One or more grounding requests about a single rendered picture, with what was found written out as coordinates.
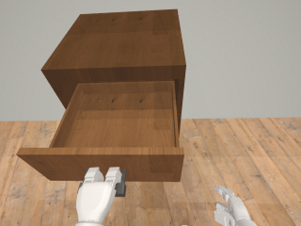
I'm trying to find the cabinet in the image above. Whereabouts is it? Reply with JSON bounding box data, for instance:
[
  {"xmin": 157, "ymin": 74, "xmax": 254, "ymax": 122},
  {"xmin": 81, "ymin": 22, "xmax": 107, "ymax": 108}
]
[{"xmin": 41, "ymin": 8, "xmax": 186, "ymax": 138}]

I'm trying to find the handle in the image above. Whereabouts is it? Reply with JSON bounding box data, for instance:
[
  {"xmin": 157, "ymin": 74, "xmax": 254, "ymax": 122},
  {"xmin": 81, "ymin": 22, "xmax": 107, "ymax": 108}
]
[{"xmin": 77, "ymin": 169, "xmax": 127, "ymax": 197}]

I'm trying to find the drawer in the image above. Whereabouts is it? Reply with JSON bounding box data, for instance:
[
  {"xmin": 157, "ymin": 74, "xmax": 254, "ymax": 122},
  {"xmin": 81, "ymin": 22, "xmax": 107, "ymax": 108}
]
[{"xmin": 16, "ymin": 81, "xmax": 184, "ymax": 182}]

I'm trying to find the robot right hand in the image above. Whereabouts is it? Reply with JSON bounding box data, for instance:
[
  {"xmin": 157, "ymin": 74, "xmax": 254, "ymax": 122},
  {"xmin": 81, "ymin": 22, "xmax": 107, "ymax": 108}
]
[{"xmin": 214, "ymin": 185, "xmax": 251, "ymax": 226}]

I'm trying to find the robot left hand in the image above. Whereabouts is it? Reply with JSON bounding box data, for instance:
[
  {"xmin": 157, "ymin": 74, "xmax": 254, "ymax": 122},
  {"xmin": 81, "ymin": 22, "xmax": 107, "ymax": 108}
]
[{"xmin": 76, "ymin": 167, "xmax": 122, "ymax": 224}]

